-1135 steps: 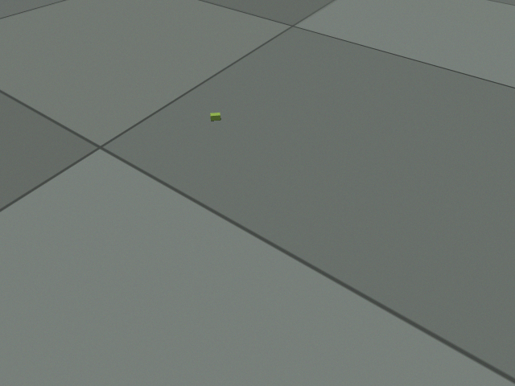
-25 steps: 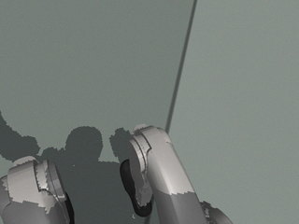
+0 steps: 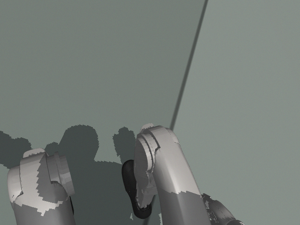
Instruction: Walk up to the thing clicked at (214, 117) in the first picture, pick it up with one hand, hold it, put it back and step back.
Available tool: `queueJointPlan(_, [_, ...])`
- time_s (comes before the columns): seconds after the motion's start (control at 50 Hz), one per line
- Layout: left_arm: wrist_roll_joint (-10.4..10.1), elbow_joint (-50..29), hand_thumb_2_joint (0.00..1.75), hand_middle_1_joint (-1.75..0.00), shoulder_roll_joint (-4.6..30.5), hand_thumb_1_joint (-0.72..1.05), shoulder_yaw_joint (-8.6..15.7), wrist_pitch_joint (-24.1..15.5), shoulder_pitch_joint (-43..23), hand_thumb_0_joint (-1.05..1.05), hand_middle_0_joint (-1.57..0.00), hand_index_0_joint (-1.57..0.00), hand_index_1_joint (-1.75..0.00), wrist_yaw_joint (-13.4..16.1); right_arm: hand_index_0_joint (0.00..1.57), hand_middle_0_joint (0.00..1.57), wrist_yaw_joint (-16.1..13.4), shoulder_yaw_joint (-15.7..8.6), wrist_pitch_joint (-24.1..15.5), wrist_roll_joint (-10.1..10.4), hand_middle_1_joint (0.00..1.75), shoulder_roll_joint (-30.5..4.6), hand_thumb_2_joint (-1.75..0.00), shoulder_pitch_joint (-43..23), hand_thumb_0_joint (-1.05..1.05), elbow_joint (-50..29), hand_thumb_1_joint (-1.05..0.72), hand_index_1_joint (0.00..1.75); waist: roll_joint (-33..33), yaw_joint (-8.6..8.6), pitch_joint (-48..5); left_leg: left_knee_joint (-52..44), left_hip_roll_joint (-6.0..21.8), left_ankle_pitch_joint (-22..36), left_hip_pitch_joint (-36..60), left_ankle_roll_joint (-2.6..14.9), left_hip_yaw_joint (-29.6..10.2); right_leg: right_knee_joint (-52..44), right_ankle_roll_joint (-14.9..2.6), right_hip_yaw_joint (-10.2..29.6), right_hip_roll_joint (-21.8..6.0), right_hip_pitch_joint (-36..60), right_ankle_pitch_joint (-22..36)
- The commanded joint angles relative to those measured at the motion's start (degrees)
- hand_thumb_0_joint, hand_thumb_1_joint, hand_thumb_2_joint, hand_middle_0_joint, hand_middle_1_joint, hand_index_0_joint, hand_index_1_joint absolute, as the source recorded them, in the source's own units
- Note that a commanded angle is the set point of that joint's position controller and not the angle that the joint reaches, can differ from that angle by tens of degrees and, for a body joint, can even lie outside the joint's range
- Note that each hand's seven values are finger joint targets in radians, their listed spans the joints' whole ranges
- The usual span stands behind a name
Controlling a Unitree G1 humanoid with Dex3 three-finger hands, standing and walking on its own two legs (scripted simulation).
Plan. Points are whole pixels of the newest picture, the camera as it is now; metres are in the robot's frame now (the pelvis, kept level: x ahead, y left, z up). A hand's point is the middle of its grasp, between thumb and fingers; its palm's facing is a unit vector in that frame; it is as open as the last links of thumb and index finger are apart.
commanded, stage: rest palm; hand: left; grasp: from above
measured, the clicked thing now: out of the picture +0.47 +0.35 -0.29
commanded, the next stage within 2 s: close in 1.72 s
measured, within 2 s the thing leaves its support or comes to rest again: neither
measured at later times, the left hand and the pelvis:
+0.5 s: hand out of the picture +0.46 +0.33 -0.24, palm faces -0.42 -0.16 -0.89, open 14.4 cm; pelvis +0.00 +0.00 -0.01, yaw -3 degrees
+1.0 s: hand out of the picture +0.45 +0.34 -0.26, palm faces -0.44 -0.18 -0.88, open 14.4 cm; pelvis +0.00 +0.00 -0.01, yaw -4 degrees
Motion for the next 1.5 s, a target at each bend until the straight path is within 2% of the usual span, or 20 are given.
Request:
queueJointPlan(0.0, [0.2, -0.6, 1.08, -0.9, 10.5, -0.61, -0.4, 1.1, -16.7, 0.0, -0.07, -0.03, -0.94, 4.4, 0.2, 0.2, -0.4, -4.1, -0.4, -0.4, 0.3, -16.7, -0.89, 13.3, 0.0, 1.0, -0.88, 0.3, 27.2, -3.7, -33.0, -15.4, 1.1, 13.7, 31.7, 0.26, 3.5, -11.2, -3.96, -5.5, 2.1, 13.7, 15.7])
queueJointPlan(0.14, [0.5, 0.8, 1.04, -0.93, 14.9, -0.58, 1.1, 1.6, -20.3, 0.0, -0.08, -0.05, -0.95, 6.5, 0.2, 0.2, 0.1, -2.3, -2.4, -1.2, 0.3, -17.8, -0.9, 12.3, 0.0, -0.5, -0.88, 0.3, 26.8, -5.31, -34.4, -13.9, 1.3, 12.7, 31.5, 0.65, 3.6, -10.6, -3.53, -5.6, 2.2, 16.2, 15.6])
queueJointPlan(0.22, [0.7, 1.1, 1.04, -0.92, 18.4, -0.58, 2.7, 1.4, -19.6, 0.0, -0.08, -0.05, -0.95, 8.5, 0.2, 0.2, 0.1, -1.1, -3.4, -1.5, 0.3, -18.2, -0.9, 11.5, 0.0, -1.0, -0.89, 0.3, 28.2, -4.58, -36.0, -13.6, 1.4, 13.3, 31.3, 0.63, 3.9, -10.9, -3.46, -5.5, 2.6, 18.8, 16.0])
queueJointPlan(0.26, [0.9, 3.6, 1.03, -0.93, 17.5, -0.58, 2.0, 2.0, -18.2, 0.0, -0.07, -0.05, -0.96, 8.7, 0.2, 0.2, 0.4, -0.6, -4.2, -1.8, 0.3, -18.4, -0.9, 11.1, 0.0, -1.3, -0.89, 0.3, 27.6, -5.5, -33.6, -12.6, 1.6, 12.8, 30.8, 0.74, 4.0, -10.5, -3.35, -5.5, 2.8, 17.8, 15.8])
queueJointPlan(0.28, [1.0, 3.3, 1.03, -0.94, 20.0, -0.58, 3.6, 2.1, -17.7, 0.0, -0.07, -0.05, -0.96, 9.3, 0.2, 0.2, 0.3, -0.5, -4.4, -1.8, 0.3, -18.8, -0.9, 10.5, 0.0, -1.4, -0.89, 0.3, 28.4, -4.51, -35.4, -12.9, 1.7, 13.0, 31.1, 0.56, 3.9, -10.6, -3.45, -5.5, 2.8, 19.1, 15.8])
queueJointPlan(0.34, [0.3, 1.8, 1.03, -0.94, 20.7, -0.58, 3.3, 2.5, -18.2, 0.0, -0.08, -0.05, -0.96, 10.1, 0.2, 0.2, 0.4, 0.3, -4.6, -2.1, 0.3, -18.7, -0.9, 10.5, 0.0, -1.4, -0.89, 0.3, 30.3, -4.08, -36.7, -12.6, 1.9, 13.7, 31.7, 0.47, 4.0, -10.4, -3.62, -5.4, 3.2, 20.2, 16.7])
queueJointPlan(0.42, [-1.0, 3.5, 1.03, -0.94, 20.7, -0.58, 3.5, 3.5, -17.3, 0.0, -0.07, -0.04, -0.96, 10.5, 0.2, 0.2, 0.8, 0.8, -5.4, -2.2, 0.3, -19.6, -0.9, 10.4, 0.0, -1.6, -0.89, 0.3, 27.4, -4.87, -34.1, -11.6, 2.1, 12.9, 28.1, 0.95, 3.7, -10.7, -3.24, -5.8, 3.4, 20.4, 16.6])
queueJointPlan(0.46, [-1.8, 5.3, 1.02, -0.94, 18.6, -0.58, 1.6, 3.9, -16.7, 0.0, -0.07, -0.05, -0.96, 9.7, 0.2, 0.2, 1.2, 1.1, -5.9, -2.3, 0.3, -19.3, -0.9, 10.6, 0.0, -1.0, -0.89, 0.3, 26.6, -5.98, -30.7, -11.4, 2.2, 10.8, 27.1, 1.09, 3.4, -10.7, -3.19, -5.9, 3.6, 18.9, 14.9])
queueJointPlan(0.54, [-2.7, 3.4, 1.04, -0.92, 21.2, -0.6, 3.0, 3.8, -15.9, 0.0, -0.08, -0.05, -0.95, 8.8, 0.2, 0.2, 1.3, 1.4, -6.4, -2.1, 0.3, -20.2, -0.9, 9.8, 0.0, -2.1, -0.89, 0.3, 27.1, -5.05, -33.2, -12.1, 2.3, 12.4, 29.0, 0.7, 2.5, -10.4, -3.33, -6.4, 3.6, 21.1, 15.7])
queueJointPlan(0.68, [-2.5, 4.1, 1.04, -0.93, 20.7, -0.59, 2.8, 2.3, -16.1, 0.0, -0.07, -0.04, -0.96, 7.5, 0.2, 0.2, 1.4, 1.6, -5.9, -2.4, 0.3, -20.6, -0.9, 9.8, 0.0, -2.2, -0.89, 0.3, 27.1, -6.91, -30.0, -11.6, 2.6, 11.7, 28.7, 0.43, 1.3, -10.0, -3.24, -7.1, 3.3, 19.6, 15.3])
queueJointPlan(0.76, [-1.6, 2.6, 1.03, -0.93, 19.7, -0.59, 0.9, 1.1, -16.3, 0.0, -0.08, -0.05, -0.96, 8.0, 0.2, 0.2, 1.7, 2.0, -6.1, -2.7, 0.3, -20.4, -0.9, 9.6, 0.0, -2.0, -0.89, 0.3, 27.9, -7.07, -31.0, -10.5, 2.7, 14.4, 30.4, 0.36, 1.9, -10.0, -3.02, -7.0, 3.8, 21.6, 17.9])
queueJointPlan(0.78, [-1.5, 2.9, 1.03, -0.93, 21.7, -0.58, 2.7, 0.9, -15.5, 0.0, -0.08, -0.05, -0.96, 8.5, 0.2, 0.2, 1.8, 2.1, -6.0, -2.8, 0.3, -20.8, -0.9, 10.4, 0.0, -1.4, -0.89, 0.3, 28.6, -7.18, -31.2, -11.0, 2.8, 15.5, 31.4, 0.09, 1.5, -9.8, -2.96, -7.4, 3.6, 21.9, 18.6])
queueJointPlan(0.92, [-0.8, 1.8, 1.02, -0.95, 19.8, -0.57, 0.3, -0.1, -17.6, 0.0, -0.07, -0.05, -0.97, 9.8, 0.2, 0.2, 2.2, 2.1, -6.1, -3.3, 0.3, -21.1, -0.9, 8.8, 0.0, -1.7, -0.89, 0.3, 31.3, -6.94, -29.9, -12.2, 3.2, 15.8, 33.0, -0.58, 0.3, -9.2, -3.27, -8.2, 3.7, 19.3, 18.4])
queueJointPlan(0.98, [0.1, 4.7, 1.01, -0.95, 21.3, -0.56, 1.3, 0.6, -15.2, 0.0, -0.07, -0.05, -0.97, 10.6, 0.2, 0.2, 2.5, 2.4, -6.3, -3.5, 0.3, -21.8, -0.9, 9.0, 0.0, -2.0, -0.89, 0.3, 31.0, -7.01, -29.6, -12.3, 3.2, 15.8, 33.2, -0.59, 0.3, -9.1, -3.2, -8.3, 3.7, 20.0, 18.4])
queueJointPlan(1.08, [-0.7, 5.9, 1.01, -0.95, 20.9, -0.55, 0.5, 1.2, -15.9, 0.0, -0.08, -0.06, -0.97, 11.5, 0.2, 0.2, 2.5, 2.9, -6.9, -3.5, 0.3, -21.6, -0.9, 7.5, 0.0, -2.9, -0.89, 0.3, 27.5, -7.47, -26.6, -11.8, 3.1, 11.5, 28.8, 0.17, 0.9, -10.6, -3.02, -8.0, 4.0, 19.7, 16.1])
queueJointPlan(1.12, [-0.6, 2.3, 1.0, -0.96, 23.1, -0.54, 1.3, 0.9, -18.6, 0.0, -0.07, -0.06, -0.97, 12.2, 0.2, 0.2, 2.5, 2.9, -7.2, -3.4, 0.3, -22.1, -0.9, 8.2, 0.0, -2.5, -0.89, 0.3, 29.9, -6.95, -29.6, -12.1, 3.1, 12.7, 30.9, -0.08, 0.6, -10.3, -3.02, -8.1, 3.8, 20.1, 17.0])
queueJointPlan(1.2, [-1.0, 8.8, 1.0, -0.96, 23.2, -0.55, 2.6, 2.1, -13.7, 0.0, -0.07, -0.06, -0.97, 12.1, 0.2, 0.2, 2.5, 3.4, -7.4, -3.8, 0.3, -22.4, -0.9, 8.7, 0.0, -2.1, -0.89, 0.3, 28.1, -7.65, -28.4, -12.4, 3.4, 13.4, 30.9, -0.25, -0.2, -9.9, -2.94, -8.5, 3.9, 21.0, 17.2])
queueJointPlan(1.24, [-1.4, 7.1, 0.99, -0.97, 22.5, -0.54, 1.5, 2.0, -15.4, 0.0, -0.07, -0.06, -0.98, 11.5, 0.2, 0.2, 2.7, 3.4, -7.6, -3.6, 0.3, -22.3, -0.9, 8.3, 0.0, -2.7, -0.89, 0.3, 28.2, -8.02, -27.9, -11.6, 3.3, 13.3, 30.2, 0.02, 0.0, -9.9, -2.79, -8.1, 3.6, 21.0, 17.4])
queueJointPlan(1.38, [-2.1, 3.3, 0.99, -0.95, 24.5, -0.53, 2.3, 1.8, -15.4, 0.0, -0.08, -0.06, -0.97, 10.9, 0.2, 0.2, 2.4, 3.7, -7.7, -3.4, 0.3, -22.4, -0.9, 8.4, 0.0, -2.6, -0.89, 0.3, 29.8, -6.51, -30.4, -11.5, 3.4, 14.5, 31.0, -0.2, 0.4, -10.1, -2.97, -8.1, 4.0, 22.4, 18.1])
queueJointPlan(1.48, [-2.2, 2.9, 0.99, -0.95, 22.4, -0.53, 0.2, 1.7, -15.7, 0.0, -0.08, -0.06, -0.96, 9.8, 0.2, 0.2, 2.5, 3.7, -7.3, -3.4, 0.3, -21.8, -0.9, 8.3, 0.0, -2.8, -0.89, 0.3, 29.8, -7.01, -29.0, -11.8, 3.5, 14.4, 31.3, -0.26, 0.1, -10.4, -3.1, -8.1, 4.2, 22.1, 18.2])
